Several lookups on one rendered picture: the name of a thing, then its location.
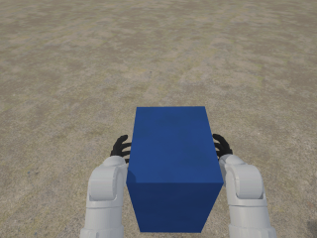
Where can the robot right hand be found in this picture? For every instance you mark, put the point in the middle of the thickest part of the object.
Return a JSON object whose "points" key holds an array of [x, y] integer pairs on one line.
{"points": [[223, 146]]}

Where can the robot right forearm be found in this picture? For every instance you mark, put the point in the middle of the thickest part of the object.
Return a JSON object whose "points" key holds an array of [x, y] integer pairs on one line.
{"points": [[246, 196]]}

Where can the carton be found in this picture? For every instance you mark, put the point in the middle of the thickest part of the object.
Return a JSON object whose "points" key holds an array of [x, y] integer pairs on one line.
{"points": [[174, 176]]}

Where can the robot left forearm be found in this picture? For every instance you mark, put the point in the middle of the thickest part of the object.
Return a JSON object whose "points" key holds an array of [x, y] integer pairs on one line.
{"points": [[104, 200]]}

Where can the robot left hand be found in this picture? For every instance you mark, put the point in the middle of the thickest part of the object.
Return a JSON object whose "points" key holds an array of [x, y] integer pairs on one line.
{"points": [[118, 148]]}

